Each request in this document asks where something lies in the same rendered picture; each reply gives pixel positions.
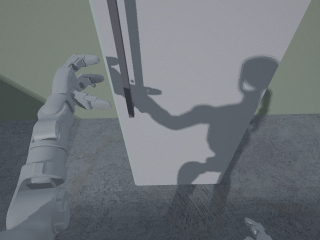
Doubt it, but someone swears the handle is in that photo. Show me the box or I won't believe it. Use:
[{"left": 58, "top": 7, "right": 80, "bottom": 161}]
[{"left": 106, "top": 0, "right": 135, "bottom": 118}]

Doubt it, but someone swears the robot left forearm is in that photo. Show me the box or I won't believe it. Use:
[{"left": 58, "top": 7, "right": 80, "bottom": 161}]
[{"left": 6, "top": 93, "right": 75, "bottom": 230}]

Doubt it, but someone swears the robot left hand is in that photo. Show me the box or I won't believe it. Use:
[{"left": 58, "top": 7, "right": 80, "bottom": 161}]
[{"left": 52, "top": 54, "right": 112, "bottom": 111}]

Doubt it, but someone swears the fridge door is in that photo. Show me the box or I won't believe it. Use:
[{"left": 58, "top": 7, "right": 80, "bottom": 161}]
[{"left": 92, "top": 0, "right": 311, "bottom": 186}]

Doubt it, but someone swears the robot right hand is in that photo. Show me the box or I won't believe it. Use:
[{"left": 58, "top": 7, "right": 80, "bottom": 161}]
[{"left": 244, "top": 217, "right": 272, "bottom": 240}]

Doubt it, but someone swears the robot left upper arm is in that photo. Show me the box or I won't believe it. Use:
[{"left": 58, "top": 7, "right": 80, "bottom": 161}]
[{"left": 0, "top": 187, "right": 70, "bottom": 240}]

